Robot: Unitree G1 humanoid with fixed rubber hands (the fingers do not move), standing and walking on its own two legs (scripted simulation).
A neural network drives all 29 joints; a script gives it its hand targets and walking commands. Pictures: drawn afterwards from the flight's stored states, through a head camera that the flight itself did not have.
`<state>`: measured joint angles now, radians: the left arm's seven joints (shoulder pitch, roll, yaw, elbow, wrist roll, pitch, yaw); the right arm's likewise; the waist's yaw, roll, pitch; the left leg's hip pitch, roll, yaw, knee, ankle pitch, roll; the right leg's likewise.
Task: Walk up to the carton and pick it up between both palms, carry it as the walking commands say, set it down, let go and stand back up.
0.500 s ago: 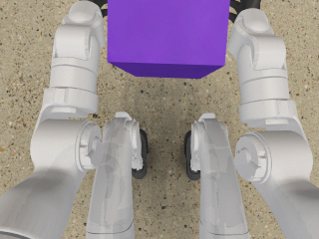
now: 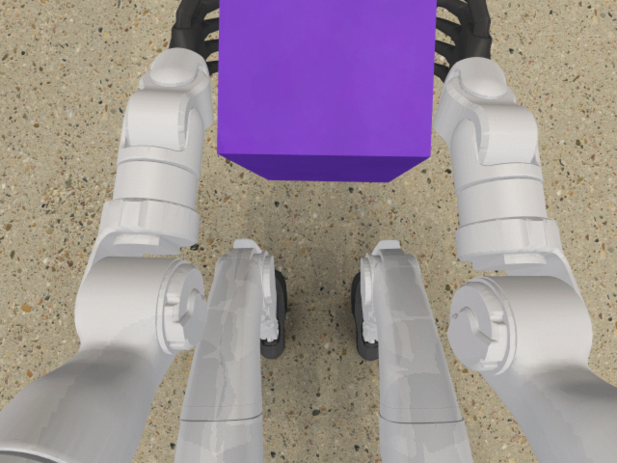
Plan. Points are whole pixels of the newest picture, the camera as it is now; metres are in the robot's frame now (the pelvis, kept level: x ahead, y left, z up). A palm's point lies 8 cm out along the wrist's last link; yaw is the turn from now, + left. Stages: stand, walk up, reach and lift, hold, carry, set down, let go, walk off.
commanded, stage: reach and lift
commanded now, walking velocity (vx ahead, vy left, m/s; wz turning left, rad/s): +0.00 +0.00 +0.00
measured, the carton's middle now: (327, 85) +0.53 +0.00 -0.10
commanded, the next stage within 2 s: none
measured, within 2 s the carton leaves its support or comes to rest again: neither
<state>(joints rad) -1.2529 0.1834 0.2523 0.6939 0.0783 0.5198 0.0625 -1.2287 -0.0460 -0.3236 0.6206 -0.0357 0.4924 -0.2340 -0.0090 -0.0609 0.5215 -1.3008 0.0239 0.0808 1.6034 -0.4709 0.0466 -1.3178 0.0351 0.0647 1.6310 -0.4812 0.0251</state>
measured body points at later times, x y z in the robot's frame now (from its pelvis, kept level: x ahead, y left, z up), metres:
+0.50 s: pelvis +0.01 +0.00 +0.06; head +0.23 +0.01 +0.44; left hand +0.51 +0.14 +0.03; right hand +0.50 -0.14 +0.04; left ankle +0.15 +0.11 -0.53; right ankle +0.15 -0.12 -0.53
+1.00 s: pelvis +0.08 +0.00 +0.14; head +0.13 +0.01 +0.58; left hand +0.48 +0.14 +0.15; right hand +0.47 -0.14 +0.16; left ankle +0.15 +0.11 -0.53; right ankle +0.15 -0.12 -0.53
